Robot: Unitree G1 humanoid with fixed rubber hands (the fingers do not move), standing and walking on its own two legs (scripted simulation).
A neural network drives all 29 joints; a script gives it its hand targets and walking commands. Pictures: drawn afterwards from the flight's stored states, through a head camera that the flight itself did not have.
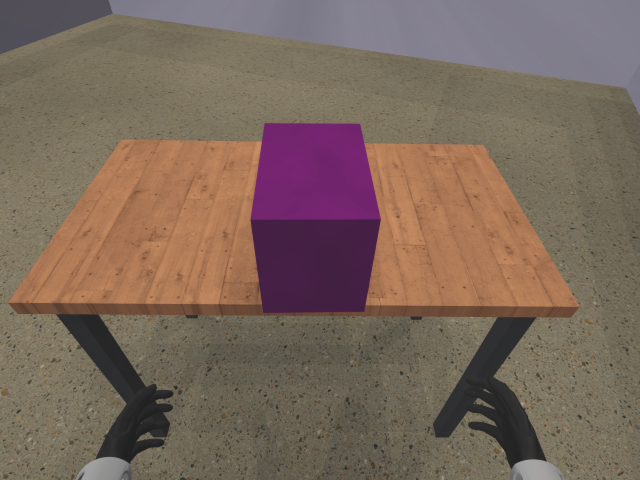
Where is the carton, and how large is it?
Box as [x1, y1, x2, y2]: [251, 123, 380, 312]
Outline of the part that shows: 265,123 251,213 251,226 263,312 363,311 380,218 359,124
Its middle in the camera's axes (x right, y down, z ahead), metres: -0.01 -0.04 +0.65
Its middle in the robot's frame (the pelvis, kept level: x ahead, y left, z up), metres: +0.53 +0.02 +0.05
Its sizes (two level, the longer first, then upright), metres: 0.254 0.167 0.204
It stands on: a table, 0.72 m high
